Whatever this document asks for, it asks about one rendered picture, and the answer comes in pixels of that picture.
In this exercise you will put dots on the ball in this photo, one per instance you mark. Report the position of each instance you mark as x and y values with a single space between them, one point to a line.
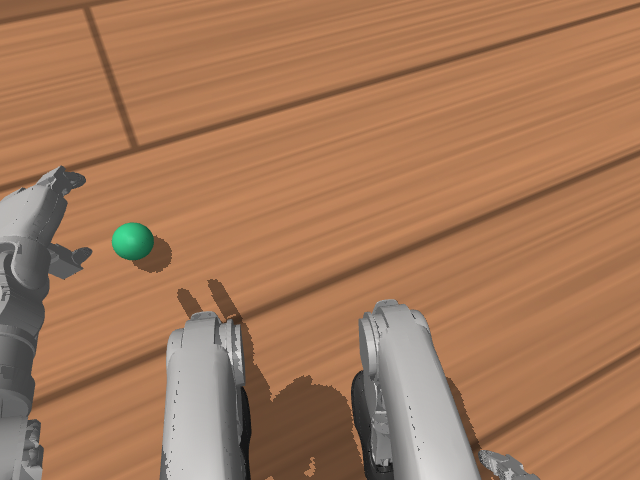
132 241

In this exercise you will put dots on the right robot foot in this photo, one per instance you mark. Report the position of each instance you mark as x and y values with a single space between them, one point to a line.
362 423

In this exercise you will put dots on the left robot hand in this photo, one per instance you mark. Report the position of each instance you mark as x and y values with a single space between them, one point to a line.
36 213

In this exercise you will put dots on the right robot hand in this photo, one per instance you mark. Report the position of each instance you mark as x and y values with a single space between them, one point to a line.
506 467

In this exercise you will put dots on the left robot arm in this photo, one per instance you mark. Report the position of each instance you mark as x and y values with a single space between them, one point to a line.
24 283

